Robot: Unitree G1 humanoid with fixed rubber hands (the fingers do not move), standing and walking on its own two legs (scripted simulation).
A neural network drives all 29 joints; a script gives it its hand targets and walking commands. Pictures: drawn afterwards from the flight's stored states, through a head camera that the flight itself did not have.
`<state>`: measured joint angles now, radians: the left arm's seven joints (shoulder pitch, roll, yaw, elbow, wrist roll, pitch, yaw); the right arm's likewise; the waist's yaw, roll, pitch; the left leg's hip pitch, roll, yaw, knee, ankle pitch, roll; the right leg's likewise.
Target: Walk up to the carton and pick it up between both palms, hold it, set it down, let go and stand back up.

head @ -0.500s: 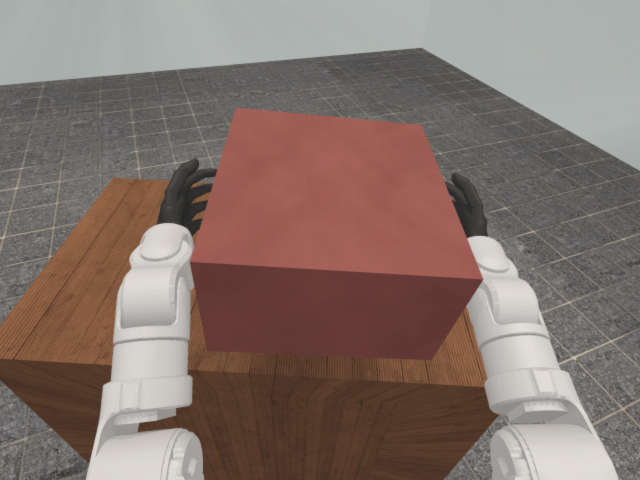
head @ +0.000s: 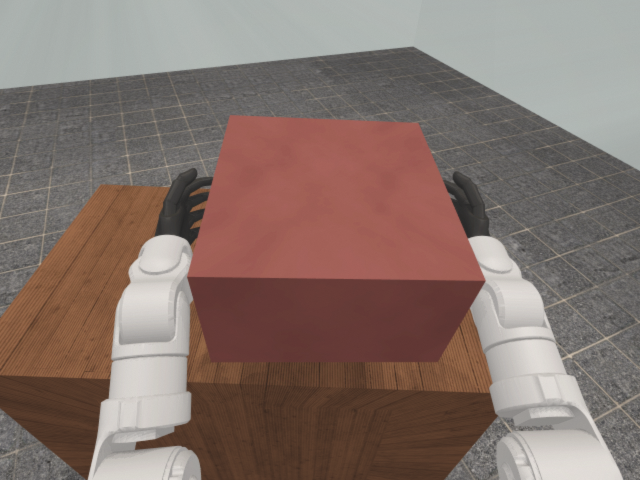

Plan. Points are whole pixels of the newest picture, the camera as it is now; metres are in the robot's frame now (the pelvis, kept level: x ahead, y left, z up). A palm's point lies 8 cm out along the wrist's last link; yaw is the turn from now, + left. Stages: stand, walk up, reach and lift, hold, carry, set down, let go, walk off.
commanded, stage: hold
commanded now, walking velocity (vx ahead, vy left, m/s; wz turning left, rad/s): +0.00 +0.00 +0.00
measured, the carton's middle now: (326, 229) +0.38 +0.00 +0.15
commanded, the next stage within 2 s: none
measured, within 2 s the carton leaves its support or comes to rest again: neither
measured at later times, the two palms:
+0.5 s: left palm (173, 233) +0.35 +0.18 +0.17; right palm (468, 240) +0.35 -0.17 +0.16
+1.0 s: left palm (152, 245) +0.33 +0.20 +0.17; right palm (453, 243) +0.35 -0.15 +0.16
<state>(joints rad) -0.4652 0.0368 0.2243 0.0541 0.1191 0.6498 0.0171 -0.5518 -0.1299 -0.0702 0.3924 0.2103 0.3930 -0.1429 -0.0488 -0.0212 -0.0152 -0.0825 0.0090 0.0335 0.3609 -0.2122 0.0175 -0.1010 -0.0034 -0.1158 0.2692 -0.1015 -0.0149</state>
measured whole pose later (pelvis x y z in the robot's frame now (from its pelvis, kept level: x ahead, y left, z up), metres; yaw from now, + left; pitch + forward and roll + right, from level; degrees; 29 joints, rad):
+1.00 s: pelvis -0.01 +0.01 +0.00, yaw +2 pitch -6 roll -1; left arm -0.50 0.05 0.24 0.09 0.13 0.66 -0.01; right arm -0.55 -0.09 -0.11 0.42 0.16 0.38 -0.13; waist -0.04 -0.03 0.01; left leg -0.07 -0.01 0.01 0.37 -0.19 0.03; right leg -0.08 -0.02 -0.14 0.27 -0.09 0.00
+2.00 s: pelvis -0.01 +0.01 +0.00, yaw +1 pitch -6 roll -1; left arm -0.48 0.05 0.22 0.06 0.14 0.66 -0.01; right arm -0.54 -0.10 -0.10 0.39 0.18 0.38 -0.13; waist -0.06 -0.03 0.02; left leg -0.07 -0.01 0.01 0.38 -0.21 0.03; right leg -0.07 -0.02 -0.13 0.27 -0.10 0.00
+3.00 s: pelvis -0.01 +0.01 +0.00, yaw +1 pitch -5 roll -1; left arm -0.54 0.05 0.24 0.13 0.14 0.65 -0.02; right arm -0.58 -0.10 -0.12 0.46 0.15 0.35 -0.12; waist -0.05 -0.04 0.02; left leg -0.08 -0.01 0.01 0.36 -0.19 0.03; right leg -0.09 -0.02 -0.13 0.27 -0.09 -0.01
